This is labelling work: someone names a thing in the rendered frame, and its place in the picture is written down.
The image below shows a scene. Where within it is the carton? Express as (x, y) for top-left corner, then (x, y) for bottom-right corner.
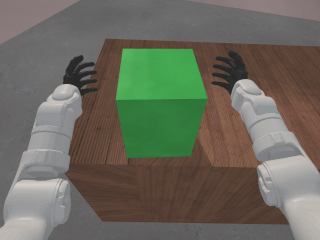
(115, 48), (208, 158)

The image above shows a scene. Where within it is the left robot forearm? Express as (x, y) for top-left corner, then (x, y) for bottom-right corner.
(3, 84), (83, 223)

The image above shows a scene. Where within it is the robot right hand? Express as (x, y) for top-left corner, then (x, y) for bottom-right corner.
(211, 50), (248, 95)

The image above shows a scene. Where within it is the robot left hand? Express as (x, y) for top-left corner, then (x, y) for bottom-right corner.
(63, 55), (98, 97)

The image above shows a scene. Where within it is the right robot upper arm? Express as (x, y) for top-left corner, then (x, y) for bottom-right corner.
(257, 155), (320, 240)

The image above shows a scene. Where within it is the pedestal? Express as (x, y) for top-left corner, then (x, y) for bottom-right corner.
(64, 38), (320, 225)

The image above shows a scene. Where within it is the left robot upper arm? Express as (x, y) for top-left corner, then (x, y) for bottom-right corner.
(0, 178), (71, 240)

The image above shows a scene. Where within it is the right robot forearm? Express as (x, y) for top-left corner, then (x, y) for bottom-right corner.
(230, 79), (320, 181)

